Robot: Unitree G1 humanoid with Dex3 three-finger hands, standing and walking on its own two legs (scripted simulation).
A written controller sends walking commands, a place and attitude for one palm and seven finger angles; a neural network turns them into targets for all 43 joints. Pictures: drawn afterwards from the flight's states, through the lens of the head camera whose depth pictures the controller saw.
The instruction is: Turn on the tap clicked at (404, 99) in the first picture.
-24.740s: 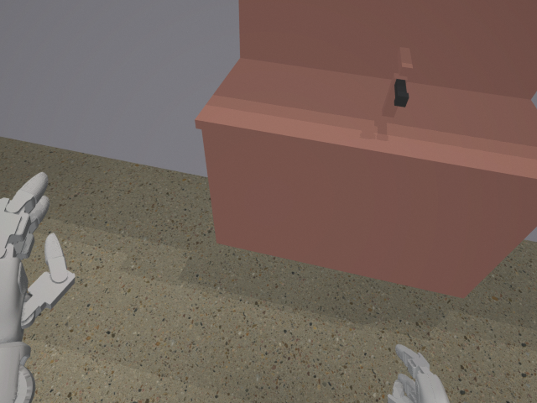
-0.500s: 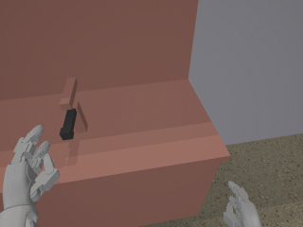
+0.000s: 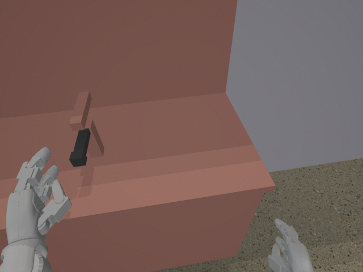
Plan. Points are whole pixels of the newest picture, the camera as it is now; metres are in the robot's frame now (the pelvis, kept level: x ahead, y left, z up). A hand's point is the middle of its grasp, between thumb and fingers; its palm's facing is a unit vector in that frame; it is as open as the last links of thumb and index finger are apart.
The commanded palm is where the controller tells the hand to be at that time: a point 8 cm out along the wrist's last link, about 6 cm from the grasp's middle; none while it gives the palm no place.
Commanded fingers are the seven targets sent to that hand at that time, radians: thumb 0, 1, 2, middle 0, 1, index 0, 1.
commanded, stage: reach beside the lever's end, fingers flat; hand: left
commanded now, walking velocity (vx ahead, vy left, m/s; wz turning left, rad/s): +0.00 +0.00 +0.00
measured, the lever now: (78, 158) +0.33 +0.30 +0.08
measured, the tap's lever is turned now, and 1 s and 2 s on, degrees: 0 0 0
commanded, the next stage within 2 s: push the lever round in 1.96 s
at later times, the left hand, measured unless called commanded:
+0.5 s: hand (62, 192) +0.22 +0.26 +0.12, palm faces +0.48 -0.87 -0.11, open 7.5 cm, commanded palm +0.18 +0.31 +0.12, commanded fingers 0.00 0.90 0.90 -0.19 -0.25 -0.19 -0.25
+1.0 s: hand (62, 178) +0.25 +0.29 +0.10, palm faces +0.49 -0.86 -0.11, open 7.6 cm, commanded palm +0.21 +0.34 +0.10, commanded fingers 0.00 0.90 0.90 -0.16 -0.19 -0.16 -0.19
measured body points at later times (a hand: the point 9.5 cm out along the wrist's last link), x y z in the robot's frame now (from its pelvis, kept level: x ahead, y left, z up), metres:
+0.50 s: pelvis +0.00 +0.01 +0.00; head +0.00 -0.01 +0.45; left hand +0.18 +0.31 +0.13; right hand +0.19 -0.22 -0.07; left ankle +0.02 +0.14 -0.72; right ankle +0.02 -0.08 -0.72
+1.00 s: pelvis +0.00 +0.02 +0.00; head +0.01 +0.00 +0.45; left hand +0.22 +0.33 +0.11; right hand +0.18 -0.22 -0.08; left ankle +0.02 +0.14 -0.72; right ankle +0.02 -0.08 -0.72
